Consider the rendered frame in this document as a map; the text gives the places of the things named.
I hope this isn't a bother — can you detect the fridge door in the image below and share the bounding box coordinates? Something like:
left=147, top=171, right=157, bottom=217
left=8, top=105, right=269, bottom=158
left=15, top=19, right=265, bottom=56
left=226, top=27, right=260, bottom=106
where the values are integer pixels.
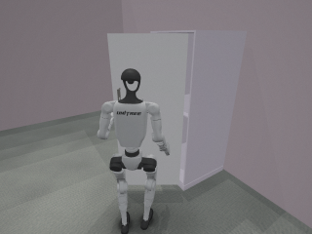
left=107, top=33, right=189, bottom=185

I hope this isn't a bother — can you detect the left robot forearm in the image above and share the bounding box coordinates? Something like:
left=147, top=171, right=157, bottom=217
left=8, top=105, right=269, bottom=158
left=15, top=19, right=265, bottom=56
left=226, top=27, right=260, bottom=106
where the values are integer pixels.
left=97, top=112, right=114, bottom=136

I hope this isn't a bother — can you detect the robot left upper arm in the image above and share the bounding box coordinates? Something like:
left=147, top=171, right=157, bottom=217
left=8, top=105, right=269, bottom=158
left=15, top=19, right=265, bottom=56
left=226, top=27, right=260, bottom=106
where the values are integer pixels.
left=97, top=100, right=116, bottom=140

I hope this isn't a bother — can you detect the handle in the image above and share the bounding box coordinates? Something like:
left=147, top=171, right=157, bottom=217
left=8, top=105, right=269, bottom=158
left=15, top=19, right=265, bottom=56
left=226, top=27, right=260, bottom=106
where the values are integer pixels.
left=117, top=88, right=121, bottom=100

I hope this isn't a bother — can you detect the right robot forearm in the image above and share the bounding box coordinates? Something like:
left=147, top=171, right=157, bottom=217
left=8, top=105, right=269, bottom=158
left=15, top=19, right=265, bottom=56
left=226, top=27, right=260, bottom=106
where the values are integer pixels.
left=156, top=132, right=169, bottom=151

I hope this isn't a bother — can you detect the right robot foot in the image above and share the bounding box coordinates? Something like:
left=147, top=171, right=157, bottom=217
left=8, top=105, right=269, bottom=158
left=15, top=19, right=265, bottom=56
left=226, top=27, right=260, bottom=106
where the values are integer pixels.
left=140, top=208, right=153, bottom=230

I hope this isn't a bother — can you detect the right robot hand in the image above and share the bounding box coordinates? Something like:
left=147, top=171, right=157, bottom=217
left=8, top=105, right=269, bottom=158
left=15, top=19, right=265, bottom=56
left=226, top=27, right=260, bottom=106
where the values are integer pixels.
left=159, top=144, right=171, bottom=156

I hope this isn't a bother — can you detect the robot right upper arm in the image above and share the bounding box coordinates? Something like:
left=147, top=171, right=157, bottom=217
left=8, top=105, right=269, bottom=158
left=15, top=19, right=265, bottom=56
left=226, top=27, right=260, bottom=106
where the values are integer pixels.
left=145, top=101, right=163, bottom=142

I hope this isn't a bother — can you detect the right robot shin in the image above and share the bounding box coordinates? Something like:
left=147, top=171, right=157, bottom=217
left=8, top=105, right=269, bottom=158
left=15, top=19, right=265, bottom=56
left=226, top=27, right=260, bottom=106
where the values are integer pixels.
left=143, top=180, right=157, bottom=220

